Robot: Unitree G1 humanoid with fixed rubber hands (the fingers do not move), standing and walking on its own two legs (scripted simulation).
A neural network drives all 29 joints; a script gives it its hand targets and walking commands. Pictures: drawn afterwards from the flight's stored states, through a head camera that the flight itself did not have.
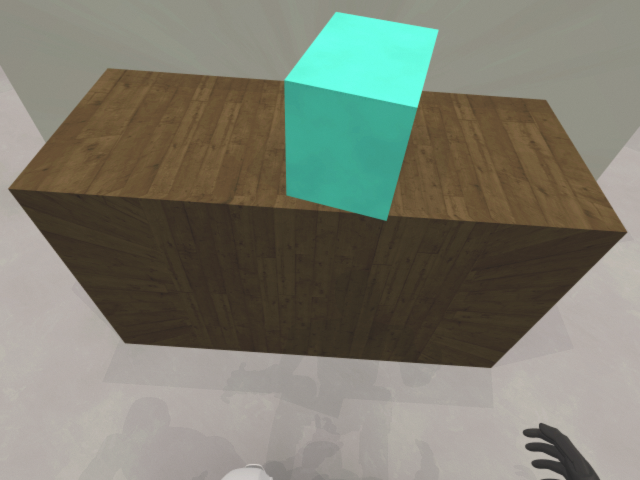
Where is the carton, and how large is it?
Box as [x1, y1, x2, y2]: [284, 12, 437, 220]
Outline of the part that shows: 336,12 284,80 286,194 386,220 437,30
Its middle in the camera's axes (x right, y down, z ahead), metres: +0.08 -0.25 +0.76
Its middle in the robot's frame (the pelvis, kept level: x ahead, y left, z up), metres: +0.76 -0.03 +0.05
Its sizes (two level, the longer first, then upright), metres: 0.293 0.204 0.239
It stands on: a pedestal, 0.68 m high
